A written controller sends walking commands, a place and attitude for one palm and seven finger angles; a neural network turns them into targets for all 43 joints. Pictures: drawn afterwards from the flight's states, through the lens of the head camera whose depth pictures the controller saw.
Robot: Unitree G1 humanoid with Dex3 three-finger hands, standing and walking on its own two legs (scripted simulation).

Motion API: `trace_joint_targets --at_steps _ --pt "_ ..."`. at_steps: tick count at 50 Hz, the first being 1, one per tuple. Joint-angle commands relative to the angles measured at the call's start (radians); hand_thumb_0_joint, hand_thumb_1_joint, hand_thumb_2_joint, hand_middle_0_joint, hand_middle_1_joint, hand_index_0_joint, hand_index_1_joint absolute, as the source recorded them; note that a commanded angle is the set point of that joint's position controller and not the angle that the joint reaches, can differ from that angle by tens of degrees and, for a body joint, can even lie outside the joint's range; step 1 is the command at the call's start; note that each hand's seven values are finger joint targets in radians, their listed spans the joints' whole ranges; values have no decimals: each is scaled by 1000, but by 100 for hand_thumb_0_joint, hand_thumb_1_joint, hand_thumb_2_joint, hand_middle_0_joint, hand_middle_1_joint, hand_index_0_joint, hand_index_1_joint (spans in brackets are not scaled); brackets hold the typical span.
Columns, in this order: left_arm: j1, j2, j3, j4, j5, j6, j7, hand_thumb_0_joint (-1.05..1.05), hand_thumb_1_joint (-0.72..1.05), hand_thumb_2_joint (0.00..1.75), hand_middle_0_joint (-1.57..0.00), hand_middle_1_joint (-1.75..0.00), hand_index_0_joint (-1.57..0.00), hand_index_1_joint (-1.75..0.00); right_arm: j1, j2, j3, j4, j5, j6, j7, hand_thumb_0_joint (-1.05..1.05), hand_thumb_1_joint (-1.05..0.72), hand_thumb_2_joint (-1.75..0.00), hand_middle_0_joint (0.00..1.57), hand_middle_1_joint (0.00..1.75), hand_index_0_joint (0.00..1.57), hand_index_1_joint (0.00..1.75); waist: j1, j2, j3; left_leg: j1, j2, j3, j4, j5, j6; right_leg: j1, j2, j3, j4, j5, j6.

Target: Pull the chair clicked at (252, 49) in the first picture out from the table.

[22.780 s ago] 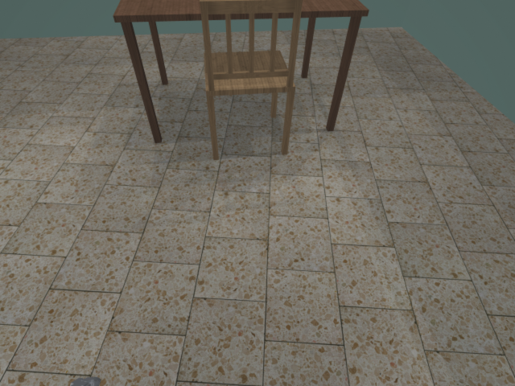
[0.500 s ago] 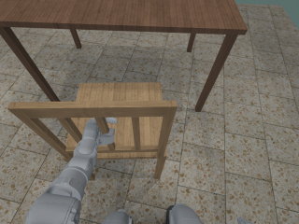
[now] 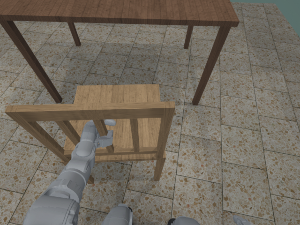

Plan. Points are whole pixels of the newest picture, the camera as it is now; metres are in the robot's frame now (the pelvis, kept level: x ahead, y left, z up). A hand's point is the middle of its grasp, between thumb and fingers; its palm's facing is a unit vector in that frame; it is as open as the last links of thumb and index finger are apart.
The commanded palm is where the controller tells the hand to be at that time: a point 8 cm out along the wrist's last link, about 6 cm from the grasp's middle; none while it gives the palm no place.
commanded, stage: step backward, pulling the chair out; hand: left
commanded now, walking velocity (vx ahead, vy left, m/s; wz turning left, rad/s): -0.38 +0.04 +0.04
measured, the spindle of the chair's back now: (105, 136) +0.37 +0.17 -0.09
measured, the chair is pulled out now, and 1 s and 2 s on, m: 0.41 0.56 0.61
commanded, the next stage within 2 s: stop walking, hand still on the chair in 0.84 s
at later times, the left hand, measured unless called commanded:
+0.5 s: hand (103, 164) +0.27 +0.15 -0.06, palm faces +0.05 -0.98 -0.21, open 5.4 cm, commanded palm +0.27 +0.20 -0.06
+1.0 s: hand (101, 186) +0.21 +0.14 -0.06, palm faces +0.08 -0.98 -0.19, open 5.4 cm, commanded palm +0.19 +0.19 -0.04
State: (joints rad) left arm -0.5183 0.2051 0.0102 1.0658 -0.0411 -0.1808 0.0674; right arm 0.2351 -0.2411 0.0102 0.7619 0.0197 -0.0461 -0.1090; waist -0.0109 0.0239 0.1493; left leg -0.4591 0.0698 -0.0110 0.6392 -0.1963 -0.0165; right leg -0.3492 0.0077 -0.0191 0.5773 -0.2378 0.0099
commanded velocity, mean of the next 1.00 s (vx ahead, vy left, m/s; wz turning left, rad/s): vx -0.28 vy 0.03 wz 0.05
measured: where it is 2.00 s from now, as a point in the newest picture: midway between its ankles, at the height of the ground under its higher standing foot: outside the picture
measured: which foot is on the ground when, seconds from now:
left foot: down 0.00-0.46, up 0.48-0.60, down 0.62-1.00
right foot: down 0.00-0.66, up 0.68-0.74, down 0.76-1.00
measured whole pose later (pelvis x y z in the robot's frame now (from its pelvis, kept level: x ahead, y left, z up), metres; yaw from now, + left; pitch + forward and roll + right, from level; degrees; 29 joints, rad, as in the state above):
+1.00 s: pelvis -0.14 -0.02 +0.00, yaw +1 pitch -1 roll +0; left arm -0.47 0.21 0.08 1.07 -0.04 -0.15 0.08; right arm 0.23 -0.27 0.02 0.77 0.04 -0.05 -0.11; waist -0.06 0.00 0.14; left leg -0.39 0.02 -0.04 0.63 -0.23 -0.03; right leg -0.41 -0.04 -0.04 0.60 -0.18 0.01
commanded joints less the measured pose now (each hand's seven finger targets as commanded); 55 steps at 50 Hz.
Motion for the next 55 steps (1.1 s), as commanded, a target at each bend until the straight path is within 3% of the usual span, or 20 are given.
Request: trace_joint_targets --at_steps 1,4,6,9,11,13,16,19,21,23,24,25,29,31,34,37,40,45,51,55 --pt "-354 202 50 -173 31 -91 18 0 90 90 -50 -145 -50 -145 31 -174 -70 -54 4 -52 -18 0 -90 -90 20 30 20 30 -27 65 -439 177 137 -127 -83 205 40 159 -109 94 -64 193 -40" --pt "-344 253 76 -168 31 -110 31 0 90 90 -50 -145 -50 -145 14 -143 -62 -54 10 -53 -26 0 -90 -90 20 30 20 30 -38 -100 -459 198 2 -25 64 -102 -11 39 -278 248 -197 79 -92" --pt "-299 270 85 -136 25 -100 37 0 90 90 -50 -145 -50 -145 -4 -153 -57 -42 11 -47 -30 0 -90 -90 20 30 20 30 -24 -105 -425 209 -28 -48 154 -184 -23 -21 -337 269 -234 44 -135" --pt "-293 247 94 -130 30 -89 35 0 90 90 -50 -145 -50 -145 3 -157 -39 -36 4 -52 -33 0 -90 -90 20 30 20 30 -25 -158 -406 186 7 -92 -54 -24 2 44 -234 142 -138 132 -61" --pt "-313 218 71 -147 18 -103 31 0 90 90 -50 -145 -50 -145 -27 -178 -46 -63 7 -52 -33 0 -90 -90 20 30 20 30 -16 23 -377 156 137 -209 -213 23 66 36 -103 59 -8 -63 -15" --pt "-348 157 34 -190 9 -101 23 0 90 90 -50 -145 -50 -145 -45 -168 -40 -93 3 -57 -16 0 -90 -90 20 30 20 30 -5 202 -374 77 259 -365 -351 -211 132 38 -19 26 176 -245 -17" --pt "-328 182 56 -190 -3 -96 19 0 90 90 -50 -145 -50 -145 10 -172 -48 -67 -5 -67 -21 0 -90 -90 20 30 20 30 -15 200 -408 166 264 -333 -258 15 164 56 -14 37 148 -220 -17" --pt "-333 173 45 -190 10 -97 7 0 90 90 -50 -145 -50 -145 29 -174 -56 -63 -4 -80 -13 0 -90 -90 20 30 20 30 -24 219 -404 189 203 -246 -182 61 121 124 -14 34 -29 -112 -21" --pt "-307 218 67 -172 12 -87 5 0 90 90 -50 -145 -50 -145 26 -178 -60 -66 6 -80 -17 0 -90 -90 20 30 20 30 -21 121 -382 90 154 -202 -139 -70 85 176 -55 74 -84 -98 -42" --pt "-331 275 94 -166 29 -97 18 0 90 90 -50 -145 -50 -145 7 -156 -62 -80 11 -80 -18 0 -90 -90 20 30 20 30 -36 -126 -359 70 -6 -48 104 -268 4 20 -280 314 -247 -277 -123" --pt "-308 284 101 -145 35 -91 30 0 90 90 -50 -145 -50 -145 -16 -150 -60 -67 12 -74 -19 0 -90 -90 20 30 20 30 -20 -161 -377 157 -58 -25 333 -242 -25 -113 -394 359 -336 -396 -170" --pt "-277 259 95 -141 39 -81 33 0 90 90 -50 -145 -50 -145 -35 -140 -46 -63 1 -66 -15 0 -90 -90 20 30 20 30 -2 -119 -381 177 -65 -54 463 -278 -30 -172 -411 330 -343 -385 -191" --pt "-251 247 120 -109 23 -61 33 0 90 90 -50 -145 -50 -145 16 -145 -18 -25 3 -72 -16 0 -90 -90 20 30 20 30 -15 -179 -361 178 -43 -52 -13 -227 -14 48 -289 144 -139 55 -101" --pt "-245 235 104 -105 13 -53 33 0 90 90 -50 -145 -50 -145 14 -190 -35 -29 9 -73 -26 0 -90 -90 20 30 20 30 -1 -15 -320 188 61 -151 -248 26 38 52 -168 88 -24 52 -34" --pt "-379 156 49 -202 21 -66 17 0 90 90 -50 -145 -50 -145 -13 -154 -26 -67 -11 -61 -7 0 -90 -90 20 30 20 30 5 241 -384 167 234 -330 -249 232 138 53 -66 23 176 -169 -5" --pt "-326 174 65 -144 16 -56 16 0 90 90 -50 -145 -50 -145 49 -178 -41 -44 -4 -63 -1 0 -90 -90 20 30 20 30 5 166 -408 280 211 -276 -103 506 122 99 -58 45 -13 -2 -11" --pt "-352 199 59 -145 26 -54 10 0 90 90 -50 -145 -50 -145 35 -165 -41 -63 18 -66 -2 0 -90 -90 20 30 20 30 -16 55 -457 173 107 -134 -55 255 19 247 -161 112 -72 317 -46" --pt "-279 264 90 -98 11 -28 25 0 90 90 -50 -145 -50 -145 37 -155 -34 -61 30 -48 -15 0 -90 -90 20 30 20 30 -7 -103 -424 186 -22 -56 57 -199 -13 63 -329 244 -216 -16 -107" --pt "-179 176 57 -363 15 -28 33 0 90 90 -50 -145 -50 -145 -40 -134 -20 -156 14 -22 -23 0 -90 -90 20 30 20 30 -2 45 -347 163 65 -152 -244 -260 61 100 -143 92 -141 -298 -19" --pt "-93 131 47 -415 17 -16 35 0 90 90 -50 -145 -50 -145 -36 -124 -19 -178 7 -21 -21 0 -90 -90 20 30 20 30 3 106 -347 130 101 -176 -300 -240 90 200 -70 39 -57 -155 -4"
